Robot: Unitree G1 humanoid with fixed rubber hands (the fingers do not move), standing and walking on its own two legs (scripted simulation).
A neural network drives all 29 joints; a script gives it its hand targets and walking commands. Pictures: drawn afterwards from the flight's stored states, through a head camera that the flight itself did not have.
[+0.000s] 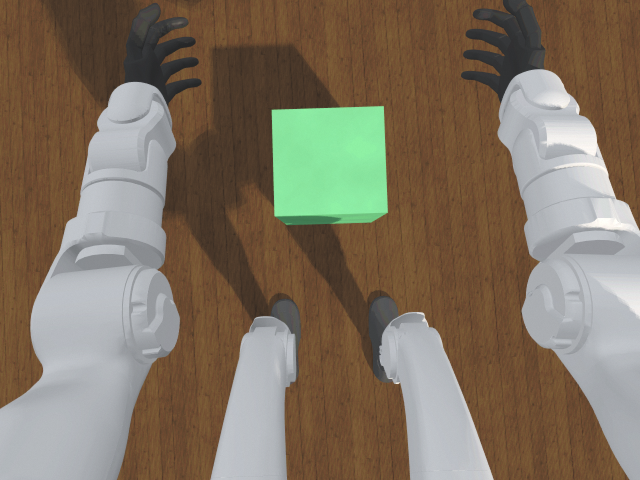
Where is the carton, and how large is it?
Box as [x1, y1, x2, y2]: [272, 106, 387, 224]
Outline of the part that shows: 383,106 272,110 274,215 286,224 370,222 387,212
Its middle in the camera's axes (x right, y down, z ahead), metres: +0.01 -0.13 +0.84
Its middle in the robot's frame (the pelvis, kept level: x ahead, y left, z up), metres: +0.52 +0.01 -0.52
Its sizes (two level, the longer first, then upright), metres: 0.210 0.200 0.250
